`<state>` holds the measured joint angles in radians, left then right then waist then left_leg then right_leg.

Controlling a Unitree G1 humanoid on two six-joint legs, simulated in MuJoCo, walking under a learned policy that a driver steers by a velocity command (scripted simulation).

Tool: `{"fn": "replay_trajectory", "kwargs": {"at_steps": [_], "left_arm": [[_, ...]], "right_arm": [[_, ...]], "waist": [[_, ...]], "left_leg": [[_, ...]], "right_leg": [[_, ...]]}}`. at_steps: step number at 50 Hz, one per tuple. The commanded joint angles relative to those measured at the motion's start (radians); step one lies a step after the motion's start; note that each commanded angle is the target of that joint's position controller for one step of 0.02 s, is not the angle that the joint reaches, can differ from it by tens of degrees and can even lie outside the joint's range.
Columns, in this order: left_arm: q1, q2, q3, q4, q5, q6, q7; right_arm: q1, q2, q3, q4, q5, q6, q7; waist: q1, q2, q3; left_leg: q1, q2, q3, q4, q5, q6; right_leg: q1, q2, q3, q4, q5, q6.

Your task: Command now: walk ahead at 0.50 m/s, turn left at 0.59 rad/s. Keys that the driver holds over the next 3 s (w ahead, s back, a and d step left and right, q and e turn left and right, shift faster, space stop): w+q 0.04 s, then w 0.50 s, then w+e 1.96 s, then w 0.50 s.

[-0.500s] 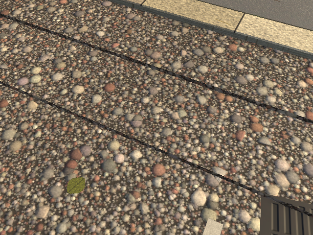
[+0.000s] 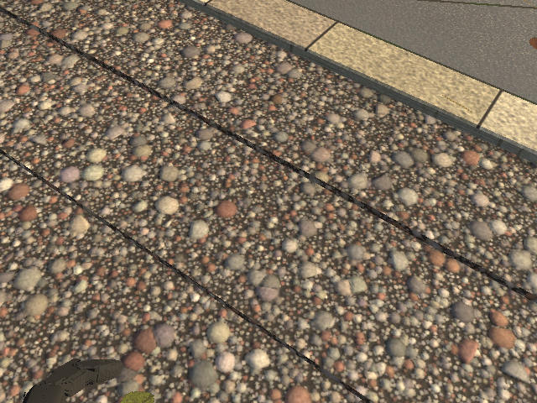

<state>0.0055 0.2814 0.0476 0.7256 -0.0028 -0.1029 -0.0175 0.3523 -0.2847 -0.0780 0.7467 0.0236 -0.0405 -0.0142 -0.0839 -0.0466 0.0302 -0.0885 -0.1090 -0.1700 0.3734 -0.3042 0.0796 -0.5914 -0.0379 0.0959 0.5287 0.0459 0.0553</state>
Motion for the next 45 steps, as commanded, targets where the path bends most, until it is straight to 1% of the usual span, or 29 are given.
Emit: {"fn": "replay_trajectory", "kwargs": {"at_steps": [1,3,4,5,6,7,8,9,10,11,12,15,18,21,23,26,27,28,29,30,31,32,33,34,35,36,38,42,45], "left_arm": [[-0.073,0.121,0.034,-0.086,-0.006,-0.031,-0.01],[0.049,0.144,0.05,-0.053,-0.003,-0.041,-0.007],[0.161,0.175,0.063,-0.03,0.012,-0.046,-0.002],[0.313,0.224,0.072,-0.015,0.022,-0.043,0.003],[0.377,0.286,0.091,0.04,0.024,-0.031,-0.01],[0.34,0.174,0.066,0.019,-0.006,-0.03,-0.016],[0.291,0.117,0.051,0.011,-0.008,-0.023,-0.012],[0.244,0.11,0.043,0.003,0.005,-0.016,-0.012],[0.222,0.096,0.037,0.011,0.01,-0.013,-0.01],[0.217,0.085,0.03,0.015,0.018,-0.014,-0.006],[0.221,0.078,0.027,0.024,0.015,-0.017,-0.005],[0.252,0.119,0.035,0.05,-0.003,-0.02,0.0],[0.273,0.153,0.042,0.065,-0.009,-0.008,0.006],[0.317,0.167,0.042,0.088,-0.016,0.004,0.008],[0.355,0.173,0.042,0.109,-0.021,0.012,0.008],[0.371,0.189,0.046,0.13,-0.027,0.027,0.012],[0.363,0.199,0.048,0.132,-0.027,0.033,0.015],[0.354,0.199,0.047,0.133,-0.031,0.038,0.017],[0.356,0.177,0.036,0.13,-0.025,0.039,0.018],[0.35,0.114,0.01,0.096,0.004,0.035,0.019],[0.468,0.016,-0.018,0.085,-0.006,0.018,0.017],[0.413,0.132,0.01,0.101,-0.03,0.009,0.014],[0.337,0.164,0.024,0.075,-0.045,0.005,0.01],[0.298,0.15,0.023,0.072,-0.039,0.008,0.013],[0.284,0.14,0.027,0.07,-0.028,0.014,0.015],[0.305,0.125,0.029,0.079,-0.027,0.029,0.016],[0.33,0.081,0.025,0.086,-0.029,0.053,0.016],[0.262,0.066,0.028,0.055,-0.023,0.075,0.019],[0.171,0.039,0.013,0.016,-0.019,0.072,0.006]], "right_arm": [[0.013,-0.158,-0.043,-0.045,0.001,-0.002,-0.011],[-0.014,-0.141,-0.038,-0.051,-0.003,0.004,-0.011],[-0.011,-0.095,-0.02,-0.057,-0.011,0.001,-0.007],[0.021,-0.043,0.002,-0.07,-0.032,-0.001,-0.007],[0.183,-0.007,0.011,-0.08,0.013,-0.012,-0.005],[0.152,-0.115,-0.003,-0.045,0.022,-0.014,-0.008],[0.025,-0.156,-0.014,-0.061,0.013,-0.013,-0.006],[-0.044,-0.144,-0.012,-0.076,-0.001,-0.013,-0.008],[-0.089,-0.13,-0.013,-0.09,-0.014,-0.018,-0.005],[-0.087,-0.112,-0.012,-0.094,-0.013,-0.021,0.002],[-0.076,-0.093,-0.008,-0.092,-0.01,-0.02,0.006],[-0.124,-0.051,0.009,-0.115,-0.018,-0.02,0.011],[-0.215,-0.03,0.023,-0.138,-0.019,-0.028,0.02],[-0.303,-0.026,0.028,-0.155,-0.012,-0.036,0.03],[-0.351,-0.034,0.027,-0.171,-0.005,-0.039,0.037],[-0.379,-0.059,0.02,-0.189,-0.003,-0.043,0.048],[-0.349,-0.074,0.013,-0.183,-0.005,-0.044,0.049],[-0.272,-0.097,-0.002,-0.162,-0.011,-0.046,0.046],[-0.129,-0.142,-0.027,-0.12,-0.016,-0.046,0.037],[0.059,-0.223,-0.049,-0.092,-0.034,-0.042,0.023],[0.08,-0.273,-0.054,-0.081,-0.038,-0.033,0.026],[0.076,-0.178,-0.032,-0.082,-0.029,-0.034,0.028],[0.016,-0.144,-0.018,-0.079,-0.023,-0.039,0.028],[-0.046,-0.116,-0.009,-0.079,-0.025,-0.044,0.03],[-0.096,-0.091,-0.003,-0.078,-0.029,-0.049,0.033],[-0.127,-0.072,0.002,-0.073,-0.035,-0.058,0.035],[-0.144,-0.068,-0.003,-0.052,-0.038,-0.076,0.035],[-0.121,-0.084,-0.01,-0.004,-0.045,-0.08,0.021],[-0.104,-0.108,-0.014,0.017,-0.041,-0.064,0.012]], "waist": [[0.027,0.162,-0.019],[0.093,0.185,-0.057],[0.142,0.159,-0.153],[0.183,0.024,-0.3],[0.1,-0.35,-0.35],[0.132,-0.182,-0.252],[0.157,-0.083,-0.131],[0.142,-0.007,-0.076],[0.129,0.004,-0.029],[0.106,-0.021,-0.03],[0.096,-0.044,-0.037],[0.1,-0.041,-0.025],[0.126,-0.025,-0.015],[0.158,-0.027,-0.001],[0.171,-0.031,0.01],[0.153,-0.044,0.021],[0.127,-0.049,0.004],[0.075,-0.039,-0.039],[0.007,-0.019,-0.129],[-0.062,0.109,-0.289],[0.003,0.36,-0.395],[-0.036,0.24,-0.329],[-0.022,0.203,-0.195],[0.009,0.149,-0.135],[0.037,0.145,-0.085],[0.067,0.157,-0.065],[0.094,0.148,-0.05],[0.094,0.107,0.004],[0.067,0.094,0.035]], "left_leg": [[-0.025,0.254,-0.229,-0.016,0.227,0.116],[-0.016,0.235,-0.233,0.079,0.325,0.09],[-0.053,0.182,-0.182,0.239,0.36,0.06],[-0.189,0.105,-0.088,0.523,0.137,0.019],[-0.552,-0.01,-0.012,0.813,-0.293,-0.042],[-0.658,0.062,-0.057,0.916,-0.251,-0.05],[-0.678,0.093,-0.032,0.923,-0.156,-0.05],[-0.645,0.125,0.002,0.898,-0.093,-0.05],[-0.631,0.15,0.008,0.84,-0.05,-0.05],[-0.584,0.177,0.019,0.795,-0.023,-0.048],[-0.56,0.186,0.038,0.755,-0.016,-0.05],[-0.582,0.209,0.087,0.616,0.02,-0.073],[-0.564,0.213,0.116,0.429,0.176,-0.084],[-0.491,0.183,0.15,0.274,0.302,-0.089],[-0.472,0.17,0.156,0.222,0.319,-0.082],[-0.451,0.157,0.156,0.159,0.247,-0.045],[-0.394,0.143,0.168,0.137,0.224,-0.029],[-0.258,0.12,0.186,0.096,0.229,-0.008],[-0.037,0.122,0.182,0.087,0.242,0.02],[0.27,0.329,-0.035,0.125,0.283,0.085],[0.487,0.533,-0.455,0.006,0.075,0.215],[0.415,0.508,-0.479,-0.046,-0.055,0.195],[0.299,0.476,-0.324,-0.066,-0.021,0.157],[0.183,0.431,-0.219,-0.097,0.046,0.134],[0.09,0.399,-0.143,-0.135,0.103,0.124],[0.022,0.372,-0.073,-0.173,0.153,0.112],[-0.043,0.364,0.013,-0.219,0.249,0.119],[-0.03,0.37,0.14,-0.247,0.348,0.115],[0.001,0.354,0.23,-0.264,0.36,0.096]], "right_leg": [[0.109,0.029,-0.008,-0.048,-0.051,-0.028],[0.254,0.04,-0.042,-0.094,-0.087,-0.069],[0.445,-0.016,-0.009,-0.086,-0.084,-0.113],[0.703,-0.183,0.187,-0.072,-0.137,-0.172],[0.936,-0.363,0.687,-0.206,-0.395,-0.337],[0.881,-0.348,0.709,-0.254,-0.606,-0.315],[0.762,-0.302,0.531,-0.258,-0.562,-0.273],[0.647,-0.261,0.415,-0.27,-0.434,-0.256],[0.566,-0.23,0.339,-0.287,-0.315,-0.26],[0.52,-0.201,0.274,-0.304,-0.233,-0.252],[0.504,-0.184,0.235,-0.32,-0.184,-0.256],[0.485,-0.191,0.161,-0.367,-0.076,-0.289],[0.482,-0.172,0.078,-0.393,-0.032,-0.277],[0.476,-0.151,0.009,-0.385,-0.001,-0.251],[0.507,-0.172,0.009,-0.372,-0.002,-0.243],[0.582,-0.215,0.018,-0.325,0.05,-0.22],[0.596,-0.218,0.011,-0.284,0.131,-0.209],[0.576,-0.193,-0.011,-0.185,0.265,-0.19],[0.505,-0.143,-0.041,-0.011,0.311,-0.163],[0.291,-0.077,-0.081,0.308,0.022,-0.121],[-0.044,0.074,-0.075,0.609,-0.618,-0.073],[-0.139,0.028,0.032,0.727,-0.626,-0.077],[-0.185,-0.012,0.021,0.737,-0.532,-0.084],[-0.153,-0.052,0.004,0.706,-0.446,-0.08],[-0.124,-0.076,0.003,0.663,-0.384,-0.073],[-0.069,-0.096,0.01,0.646,-0.339,-0.068],[-0.03,-0.099,0.007,0.642,-0.294,-0.054],[-0.145,-0.096,0.041,0.583,-0.174,-0.035],[-0.173,-0.086,-0.006,0.429,-0.095,-0.039]]}}
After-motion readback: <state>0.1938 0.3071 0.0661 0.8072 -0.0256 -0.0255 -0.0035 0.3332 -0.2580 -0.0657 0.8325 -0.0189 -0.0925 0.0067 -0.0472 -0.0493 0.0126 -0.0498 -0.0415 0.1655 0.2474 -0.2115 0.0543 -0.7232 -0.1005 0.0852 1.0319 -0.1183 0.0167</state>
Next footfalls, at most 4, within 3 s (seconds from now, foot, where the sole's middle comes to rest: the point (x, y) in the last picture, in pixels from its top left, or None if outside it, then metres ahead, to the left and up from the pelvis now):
0.08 right None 0.23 -0.14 -0.78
0.58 left None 0.47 0.15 -0.78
1.12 right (272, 287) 0.76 -0.08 -0.75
1.60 left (215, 202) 1.06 0.07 -0.75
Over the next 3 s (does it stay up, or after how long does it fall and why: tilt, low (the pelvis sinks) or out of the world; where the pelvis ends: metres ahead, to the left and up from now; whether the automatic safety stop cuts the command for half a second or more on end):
stays up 1.39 -0.47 0.05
